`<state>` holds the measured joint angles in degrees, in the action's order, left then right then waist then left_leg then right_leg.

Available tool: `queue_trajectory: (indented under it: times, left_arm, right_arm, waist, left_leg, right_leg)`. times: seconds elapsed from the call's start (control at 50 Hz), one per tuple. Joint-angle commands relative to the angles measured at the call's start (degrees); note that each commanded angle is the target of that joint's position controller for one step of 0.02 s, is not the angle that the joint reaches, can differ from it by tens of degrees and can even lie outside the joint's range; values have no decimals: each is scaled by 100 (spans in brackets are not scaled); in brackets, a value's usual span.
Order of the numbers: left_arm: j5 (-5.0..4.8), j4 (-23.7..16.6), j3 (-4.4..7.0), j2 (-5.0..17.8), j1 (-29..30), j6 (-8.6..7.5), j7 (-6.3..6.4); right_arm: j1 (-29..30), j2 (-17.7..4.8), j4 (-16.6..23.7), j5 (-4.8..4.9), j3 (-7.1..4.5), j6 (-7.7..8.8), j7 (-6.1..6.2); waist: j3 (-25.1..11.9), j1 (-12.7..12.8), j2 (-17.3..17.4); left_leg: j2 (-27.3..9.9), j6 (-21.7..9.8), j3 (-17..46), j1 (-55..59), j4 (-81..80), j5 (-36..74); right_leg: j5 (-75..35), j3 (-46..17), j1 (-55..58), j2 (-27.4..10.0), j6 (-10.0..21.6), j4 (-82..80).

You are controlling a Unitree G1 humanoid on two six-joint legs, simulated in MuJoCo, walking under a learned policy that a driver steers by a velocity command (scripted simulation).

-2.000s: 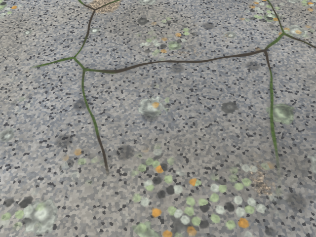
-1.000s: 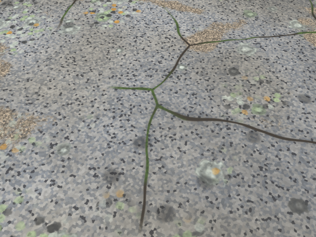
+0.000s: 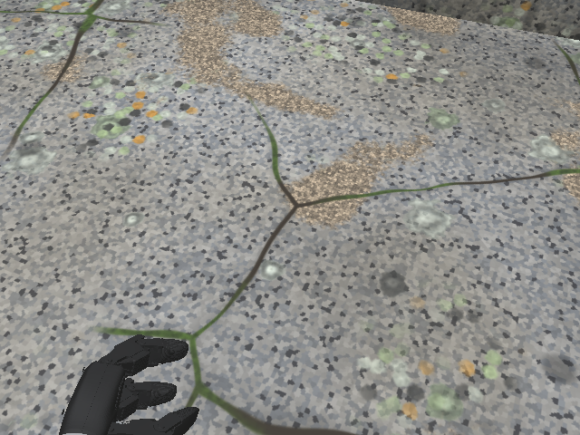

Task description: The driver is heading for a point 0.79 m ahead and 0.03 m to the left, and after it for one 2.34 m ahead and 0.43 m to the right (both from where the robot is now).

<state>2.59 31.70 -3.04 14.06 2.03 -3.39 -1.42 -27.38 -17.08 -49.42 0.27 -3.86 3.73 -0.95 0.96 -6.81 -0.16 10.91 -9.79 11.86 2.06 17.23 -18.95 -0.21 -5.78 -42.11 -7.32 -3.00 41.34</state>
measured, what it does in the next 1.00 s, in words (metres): walks ahead: right foot, then left foot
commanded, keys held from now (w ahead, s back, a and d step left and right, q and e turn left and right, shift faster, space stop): w+q+shift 0.28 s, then w+shift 0.08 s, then w+e+shift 0.64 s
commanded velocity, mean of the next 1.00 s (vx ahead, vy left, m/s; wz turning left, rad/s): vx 1.00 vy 0.00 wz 0.07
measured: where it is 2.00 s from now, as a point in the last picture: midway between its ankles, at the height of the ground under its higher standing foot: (229, 98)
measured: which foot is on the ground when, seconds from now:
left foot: down 0.00-0.12, up 0.14-0.52, down 0.54-0.98, up 1.00-1.00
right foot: up 0.00-0.10, down 0.12-0.56, up 0.58-0.96, down 0.98-1.00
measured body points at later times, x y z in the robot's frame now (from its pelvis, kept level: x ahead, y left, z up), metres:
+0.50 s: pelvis +0.45 +0.00 -0.02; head +0.48 +0.02 +0.43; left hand +0.23 +0.19 -0.14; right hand +0.81 -0.05 -0.04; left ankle +0.59 +0.16 -0.71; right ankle +0.29 -0.19 -0.73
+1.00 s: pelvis +0.92 +0.12 -0.04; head +0.94 +0.12 +0.41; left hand +1.08 +0.40 -0.13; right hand +0.93 -0.15 -0.18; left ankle +0.63 +0.17 -0.67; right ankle +1.06 +0.11 -0.74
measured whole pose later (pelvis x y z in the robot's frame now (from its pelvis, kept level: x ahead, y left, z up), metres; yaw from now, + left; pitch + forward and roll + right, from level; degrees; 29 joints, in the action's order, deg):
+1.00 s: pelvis +0.92 +0.12 -0.04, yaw +3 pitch -1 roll +2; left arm 0.5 41.9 2.3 17.5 -6.2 -1.5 -3.4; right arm -24.3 -15.2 -52.7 -1.9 -1.9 4.0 1.1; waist 2.4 0.9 -1.5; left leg -1.8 0.9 -15.3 9.6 45.7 -20.6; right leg 10.3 8.7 -31.9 3.5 11.0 41.0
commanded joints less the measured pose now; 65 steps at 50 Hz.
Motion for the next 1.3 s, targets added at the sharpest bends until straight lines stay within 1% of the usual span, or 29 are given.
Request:
queue_trajectory:
  times: [0.02, 0.06, 0.1, 0.12, 0.14, 0.16, 0.2, 0.3, 0.44, 0.48, 0.52, 0.54, 0.56, 0.58, 0.6, 0.64, 0.68, 0.76, 0.84, 0.9, 0.94, 0.98, 1.0, 1.02, 1.04, 1.08, 1.14, 1.22, 1.3]
  left_arm:
    - [-83, -446, 152, 503, 550, -74, 24]
    - [-81, -277, 300, 836, -60, -117, 112]
    - [-130, 244, 604, 1431, -2208, -170, 290]
    - [37, 489, 777, 1820, -3510, -191, 419]
    - [215, 416, 850, 2227, -2940, -173, 362]
    - [144, 305, 873, 1708, -2219, -103, 311]
    - [90, 448, 676, 880, -1855, -69, 264]
    - [-110, 1233, 566, 497, -2421, -308, 121]
    - [-129, 1717, 609, 1048, -2878, -395, 70]
    - [-176, 1920, 634, 1394, -3155, -321, 104]
    - [-163, 1990, 687, 1762, -3018, -222, 184]
    - [-207, 1916, 665, 1679, -2826, -204, 188]
    - [-202, 1670, 485, 701, -3231, -211, 87]
    - [-423, 1482, 519, 721, -3430, -203, 131]
    - [-375, 1367, 641, 1093, -2596, -173, 169]
    - [-323, 1453, 562, 669, -2447, -126, 75]
    - [-194, 1616, 557, 428, -2787, 102, -28]
    - [-121, 1184, 560, 214, -1651, 300, -167]
    - [-182, 821, 452, 218, -825, 243, -322]
    - [-162, 837, 484, 456, -876, 222, -366]
    - [-196, 1163, 631, 856, -2174, 246, -295]
    - [-211, 1722, 955, 1400, -4048, 281, -88]
    - [-289, 1745, 1059, 1756, -3421, 347, 20]
    - [-119, 1420, 1167, 2335, -2959, 403, 16]
    - [-136, 1206, 1156, 2028, -2773, 390, 55]
    - [-166, 1382, 999, 1414, -2516, 283, 116]
    - [-230, 1323, 876, 1189, -2230, 25, 143]
    - [-255, 1253, 942, 1283, -2357, -106, 97]
    - [-309, 1317, 1037, 1399, -2737, -92, 45]
  right_arm:
    - [20, -1087, 294, 11, -309, 76, 35]
    - [197, -1250, 346, -12, -353, 90, 80]
    - [839, -1516, 490, -101, -407, 158, 38]
    - [996, -730, 676, -130, -207, 231, 50]
    - [279, -24, 1086, 222, 35, 209, 40]
    - [590, -558, 910, 41, 36, 85, 107]
    - [1357, -776, 914, -151, -42, -44, -30]
    - [2075, -141, 1506, -271, 185, -348, -336]
    - [3369, -190, 1912, -259, 413, -173, -474]
    - [3207, -307, 1790, -331, 388, -117, -393]
    - [1519, -681, 1280, -390, 199, -70, -195]
    - [456, -1022, 951, -458, 47, -46, -68]
    - [174, -1597, 825, -573, -105, -7, 64]
    - [157, -1675, 970, -494, -156, -5, 93]
    - [428, -1281, 831, -379, -117, 13, 95]
    - [965, -691, 636, -339, -3, 140, 66]
    - [1086, -378, 526, -241, 77, 231, 85]
    - [998, -125, 234, -90, 120, 431, 55]
    - [1047, -277, 144, -118, 113, 493, 113]
    - [803, -776, 116, -94, 32, 444, 235]
    - [1036, -1212, 263, -172, -94, 224, 335]
    - [1420, -1234, 374, -233, -138, 30, 262]
    - [1494, -277, 571, -313, 108, 110, 123]
    - [922, -258, 1252, -166, 198, 243, 109]
    - [1318, -533, 1289, -274, 233, 396, 129]
    - [1714, -590, 1277, -329, 247, 426, 135]
    - [1685, -404, 1299, -479, 336, 41, 113]
    - [2978, -134, 1852, -331, 482, -8, -5]
    - [3429, -189, 2056, -183, 480, 34, -12]
  waist:
    - [263, 29, 308]
    - [-268, 347, 352]
    - [-1389, 1629, 355]
    - [-2133, 1989, -465]
    - [-2876, 1114, -2591]
    - [-2121, 1114, -1636]
    - [-755, 1105, -262]
    - [83, 734, -445]
    - [950, 737, -79]
    - [572, 548, -324]
    - [-534, -367, -699]
    - [-1055, -920, -686]
    - [-1879, -339, 675]
    - [-2848, -169, 935]
    - [-1809, -182, 148]
    - [-368, 327, 125]
    - [-117, 727, 464]
    - [539, 840, 397]
    - [746, 910, 244]
    - [416, 1074, 302]
    - [-364, 1811, 660]
    - [-1062, 2620, 236]
    - [-272, 1875, -1438]
    - [-1472, 1187, -1894]
    - [-1322, 1352, -603]
    - [-71, 844, 607]
    - [284, 407, 628]
    - [546, 806, 308]
    - [174, 1259, -167]
  left_leg:
    - [-1059, -310, 1065, -1263, -376, 3428]
    - [-1073, -38, 1122, -845, 542, 4785]
    - [-876, 184, 995, -1462, 2954, 4748]
    - [-565, 148, 538, -2428, 4928, 1853]
    - [-108, 360, -140, -4008, 6407, -1041]
    - [-726, 262, -386, -4703, 6680, -341]
    - [-1194, 333, -643, -4607, 6144, 331]
    - [-1666, 397, -713, -4850, 5764, 615]
    - [-1066, 192, -1681, -3361, 2500, 1876]
    - [-751, 65, -2032, -2615, 2153, 1468]
    - [-545, -52, -1673, -675, 1910, 744]
    - [-1011, -98, -1175, 880, 1590, 758]
    - [-2820, -145, 884, 2430, 1443, -734]
    - [-3846, -365, 3198, 2715, 546, -970]
    - [-3403, -212, 2274, 1827, 315, -536]
    - [-2911, -41, 849, 180, -130, 448]
    - [-2686, 88, -11, -705, -545, 618]
    - [-2335, 372, -1490, -975, -1076, 1831]
    - [-1969, 592, -2678, -1077, -1294, 3271]
    - [-2159, 785, -2885, -246, -566, 6520]
    - [-2370, 822, -2792, 9, 1242, 8229]
    - [-2089, 745, -2607, -1123, 4941, 6012]
    - [-911, 917, -2387, -3122, 7311, -391]
    - [-579, 1076, -1150, -4980, 8465, -1063]
    - [-967, 969, -593, -5362, 8040, -555]
    - [-1451, 1000, -590, -4829, 6744, -47]
    - [-1801, 1296, -686, -3877, 5599, -197]
    - [-1732, 1412, -1118, -3324, 3213, 1455]
    - [-1319, 1228, -1191, -2943, 1831, 2523]
  right_leg:
    - [-545, 636, 1640, 629, 82, -872]
    - [-34, 560, 2663, 913, 181, -1227]
    - [921, 331, 4988, 639, 339, -1011]
    - [3023, -900, 6337, -644, 469, -998]
    - [4224, -4407, 7148, -2242, 1067, -2393]
    - [5376, -4506, 6364, -1929, 1199, -2709]
    - [3453, -2353, 4840, -1340, 1018, -2611]
    - [1044, -178, 3776, -942, 719, -3070]
    - [-1318, 1326, 3149, -558, 946, -4343]
    - [-4363, 1322, 3937, -621, 1009, -3514]
    - [-5663, 1190, 3987, -724, 962, -1154]
    - [-4383, 1170, 2981, -454, 906, 566]
    - [1441, 1021, 1299, 353, 888, 2884]
    - [2625, 214, 420, 743, 932, 4326]
    - [1863, 79, -13, 427, 973, 4225]
    - [1447, 172, 107, 71, 894, 3533]
    - [1382, 191, 623, -74, 783, 3328]
    - [726, 463, -90, -208, 704, 2745]
    - [-509, 1157, 532, 103, 954, 907]
    - [-670, 1754, 1440, 780, 1223, 151]
    - [157, 1761, 2777, 1199, 1407, 243]
    - [1040, 1068, 4953, 1252, 1810, -232]
    - [486, -231, 5157, 598, 2059, -342]
    - [1615, -3501, 6571, -474, 3292, -1658]
    - [2849, -4410, 6284, -779, 3115, -2750]
    - [2341, -3539, 4344, -432, 2560, -2936]
    - [1263, -2260, 2562, 247, 2398, -3022]
    - [333, -1507, 1926, 857, 2082, -3235]
    - [-1156, -1649, 3021, 735, 1701, -2858]
Keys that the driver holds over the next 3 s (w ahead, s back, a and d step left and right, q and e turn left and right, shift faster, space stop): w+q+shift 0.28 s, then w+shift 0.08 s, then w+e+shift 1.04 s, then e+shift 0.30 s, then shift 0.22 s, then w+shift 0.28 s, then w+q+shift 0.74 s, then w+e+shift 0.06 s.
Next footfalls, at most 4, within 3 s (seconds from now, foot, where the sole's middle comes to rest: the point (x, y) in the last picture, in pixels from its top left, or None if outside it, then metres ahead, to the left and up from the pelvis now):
0.12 right None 0.33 -0.18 -0.77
0.54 left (196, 377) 0.63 0.17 -0.77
0.98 right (214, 222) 1.10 0.12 -0.77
1.42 left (178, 125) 1.54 0.22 -0.77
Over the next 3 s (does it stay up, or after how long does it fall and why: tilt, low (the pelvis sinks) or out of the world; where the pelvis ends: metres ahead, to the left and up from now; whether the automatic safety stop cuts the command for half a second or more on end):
stays up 2.12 -0.28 -0.03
